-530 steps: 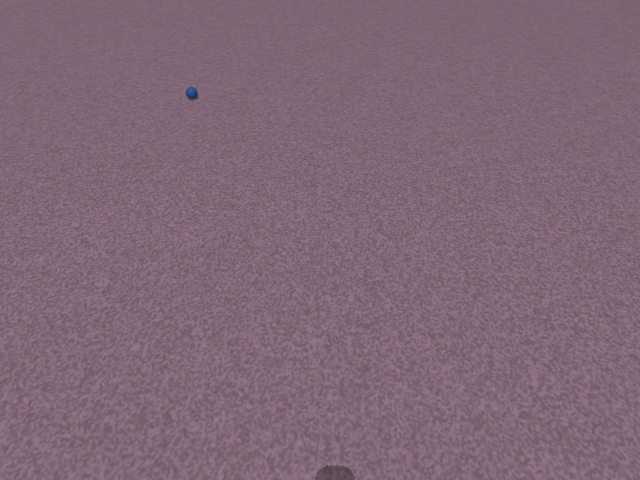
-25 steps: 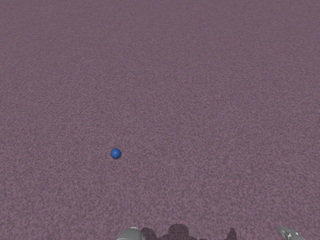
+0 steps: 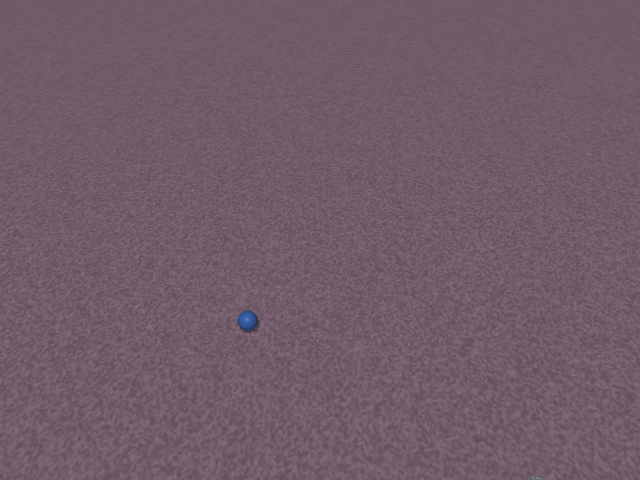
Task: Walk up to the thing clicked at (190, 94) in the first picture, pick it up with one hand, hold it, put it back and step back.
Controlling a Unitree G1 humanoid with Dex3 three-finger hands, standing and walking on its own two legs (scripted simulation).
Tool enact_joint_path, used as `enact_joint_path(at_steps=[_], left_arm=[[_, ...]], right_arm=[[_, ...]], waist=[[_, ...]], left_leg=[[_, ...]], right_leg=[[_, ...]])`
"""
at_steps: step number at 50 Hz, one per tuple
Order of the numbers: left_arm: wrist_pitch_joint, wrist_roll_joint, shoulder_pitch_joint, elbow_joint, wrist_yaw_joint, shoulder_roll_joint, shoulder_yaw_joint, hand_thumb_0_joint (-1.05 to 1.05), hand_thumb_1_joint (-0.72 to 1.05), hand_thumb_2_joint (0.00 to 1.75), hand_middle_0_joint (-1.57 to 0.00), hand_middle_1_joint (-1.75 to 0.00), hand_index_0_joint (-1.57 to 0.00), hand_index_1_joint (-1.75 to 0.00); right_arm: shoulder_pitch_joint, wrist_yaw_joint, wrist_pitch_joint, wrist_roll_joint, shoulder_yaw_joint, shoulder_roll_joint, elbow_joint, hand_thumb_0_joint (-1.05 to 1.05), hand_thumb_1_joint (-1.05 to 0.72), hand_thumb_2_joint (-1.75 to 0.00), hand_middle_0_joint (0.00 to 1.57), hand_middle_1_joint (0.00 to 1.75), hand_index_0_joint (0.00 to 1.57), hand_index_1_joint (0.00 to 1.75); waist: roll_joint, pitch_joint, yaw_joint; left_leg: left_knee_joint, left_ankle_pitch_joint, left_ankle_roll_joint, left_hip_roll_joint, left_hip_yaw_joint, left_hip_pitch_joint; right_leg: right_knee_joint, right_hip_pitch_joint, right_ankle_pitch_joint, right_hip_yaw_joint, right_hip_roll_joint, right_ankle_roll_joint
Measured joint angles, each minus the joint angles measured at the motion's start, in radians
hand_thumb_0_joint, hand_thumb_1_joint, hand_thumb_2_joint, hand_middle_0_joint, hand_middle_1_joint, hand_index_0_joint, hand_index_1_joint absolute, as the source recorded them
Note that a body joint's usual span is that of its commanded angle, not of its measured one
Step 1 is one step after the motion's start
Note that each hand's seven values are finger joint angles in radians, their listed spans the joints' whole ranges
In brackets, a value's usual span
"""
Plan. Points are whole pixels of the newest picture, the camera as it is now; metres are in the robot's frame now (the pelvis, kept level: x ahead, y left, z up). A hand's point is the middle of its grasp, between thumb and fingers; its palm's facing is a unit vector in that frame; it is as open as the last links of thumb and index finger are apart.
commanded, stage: walk up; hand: left
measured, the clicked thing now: (247, 320) +0.74 +0.26 -0.73
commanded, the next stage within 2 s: stand in 0.34 s
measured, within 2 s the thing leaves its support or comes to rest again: neither
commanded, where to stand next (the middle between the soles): +0.38 +0.02 m, yaw -1 degrees
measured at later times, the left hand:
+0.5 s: hand out of the picture +0.07 +0.26 -0.15, palm faces +0.01 -0.94 -0.34, open 7.4 cm
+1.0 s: hand out of the picture +0.05 +0.25 -0.14, palm faces -0.03 -0.94 -0.34, open 7.4 cm
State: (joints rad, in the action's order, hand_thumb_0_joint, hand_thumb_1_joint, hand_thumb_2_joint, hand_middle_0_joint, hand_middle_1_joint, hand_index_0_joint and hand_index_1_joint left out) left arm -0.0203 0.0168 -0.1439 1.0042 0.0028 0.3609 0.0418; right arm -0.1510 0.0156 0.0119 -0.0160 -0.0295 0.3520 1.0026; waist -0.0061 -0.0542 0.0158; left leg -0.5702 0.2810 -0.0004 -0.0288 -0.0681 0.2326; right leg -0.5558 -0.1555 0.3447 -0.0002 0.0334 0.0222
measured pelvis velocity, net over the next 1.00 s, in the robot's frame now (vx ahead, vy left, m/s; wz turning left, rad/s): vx -0.02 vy -0.01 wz -0.01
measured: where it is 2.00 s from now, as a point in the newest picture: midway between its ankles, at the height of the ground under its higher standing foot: outside the picture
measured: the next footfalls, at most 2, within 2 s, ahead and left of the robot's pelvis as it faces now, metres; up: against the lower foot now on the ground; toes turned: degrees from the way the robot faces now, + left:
left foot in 1.62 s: +0.13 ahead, +0.16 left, +0.00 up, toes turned +3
right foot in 2.00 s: +0.28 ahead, -0.11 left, +0.00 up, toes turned -5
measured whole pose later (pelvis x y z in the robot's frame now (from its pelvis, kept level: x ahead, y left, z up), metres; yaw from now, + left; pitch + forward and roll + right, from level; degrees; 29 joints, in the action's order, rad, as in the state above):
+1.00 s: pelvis -0.02 -0.01 +0.02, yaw -1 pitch -3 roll +0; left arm -0.01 0.01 -0.11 1.14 0.01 0.36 0.01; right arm -0.11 0.01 0.01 0.00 0.00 0.36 1.15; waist -0.01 -0.07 0.00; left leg -0.33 0.13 -0.01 0.00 -0.06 0.15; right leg -0.33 -0.08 0.19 -0.01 0.02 0.02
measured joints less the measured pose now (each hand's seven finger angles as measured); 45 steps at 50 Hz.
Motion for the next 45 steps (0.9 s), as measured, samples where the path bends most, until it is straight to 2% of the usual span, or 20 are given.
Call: enact_joint_path(at_steps=[7,17,26,45], left_arm=[[-0.005,-0.009,0.048,0.032,-0.005,0.01,0.0,0.0,0.9,0.9,-0.2,-0.3,-0.21,-0.3],[0.001,-0.004,0.047,0.075,-0.006,0.009,-0.003,0.0,0.9,0.9,-0.2,-0.3,-0.2,-0.3],[0.013,-0.01,0.052,0.124,-0.002,-0.007,-0.025,0.0,0.9,0.9,-0.2,-0.3,-0.2,-0.3],[0.008,-0.005,0.041,0.141,0.005,-0.008,-0.036,0.0,0.9,0.9,-0.2,-0.3,-0.2,-0.3]], right_arm=[[0.042,-0.002,0.003,0.004,0.007,-0.009,0.028,0.0,-0.9,-0.9,0.21,0.3,0.2,0.3],[0.076,-0.003,-0.008,0.002,0.0,-0.008,0.053,0.0,-0.9,-0.9,0.21,0.3,0.2,0.3],[0.103,-0.011,-0.002,0.015,0.017,-0.012,0.085,0.0,-0.9,-0.9,0.21,0.3,0.2,0.3],[0.054,-0.005,-0.005,0.012,0.023,0.002,0.143,0.0,-0.9,-0.9,0.21,0.3,0.2,0.3]], waist=[[0.009,-0.014,0.009],[0.006,-0.02,0.009],[0.008,-0.034,0.008],[0.002,-0.015,-0.014]], left_leg=[[0.049,-0.025,0.002,0.009,-0.005,-0.019],[0.075,-0.038,0.003,0.007,-0.014,-0.033],[0.177,-0.098,0.0,0.01,0.001,-0.079],[0.236,-0.15,-0.012,0.023,0.005,-0.086]], right_leg=[[0.079,0.032,-0.041,0.005,-0.008,0.004],[0.12,0.058,-0.06,0.015,-0.006,0.006],[0.201,0.088,-0.114,0.0,-0.004,0.009],[0.234,0.079,-0.156,-0.005,-0.015,0.0]])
